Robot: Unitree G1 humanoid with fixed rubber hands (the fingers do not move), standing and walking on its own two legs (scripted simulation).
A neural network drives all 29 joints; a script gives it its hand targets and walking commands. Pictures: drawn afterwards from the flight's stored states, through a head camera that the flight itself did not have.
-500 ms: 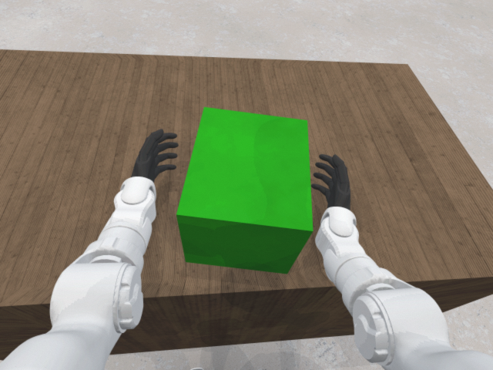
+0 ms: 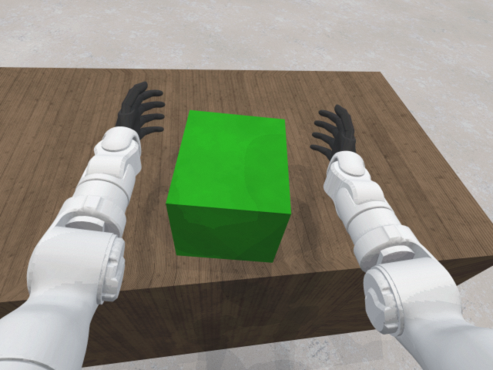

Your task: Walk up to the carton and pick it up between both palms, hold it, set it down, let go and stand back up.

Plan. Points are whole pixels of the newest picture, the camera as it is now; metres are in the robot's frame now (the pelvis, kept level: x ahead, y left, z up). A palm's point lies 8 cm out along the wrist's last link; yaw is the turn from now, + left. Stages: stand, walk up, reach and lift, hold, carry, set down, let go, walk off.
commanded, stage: set down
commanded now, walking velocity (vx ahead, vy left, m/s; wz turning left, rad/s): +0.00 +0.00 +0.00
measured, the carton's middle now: (231, 186) +0.44 +0.01 +0.00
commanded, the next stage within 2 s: none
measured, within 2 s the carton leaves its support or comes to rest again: neither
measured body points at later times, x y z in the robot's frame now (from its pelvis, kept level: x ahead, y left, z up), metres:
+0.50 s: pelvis +0.02 -0.03 +0.01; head +0.03 +0.01 +0.46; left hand +0.45 +0.19 +0.12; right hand +0.39 -0.19 +0.11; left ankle +0.06 +0.09 -0.73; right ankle +0.00 -0.16 -0.73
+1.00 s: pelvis +0.00 -0.01 +0.01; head +0.01 +0.04 +0.46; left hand +0.37 +0.22 +0.07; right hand +0.32 -0.17 +0.08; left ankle +0.06 +0.09 -0.73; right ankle +0.00 -0.16 -0.73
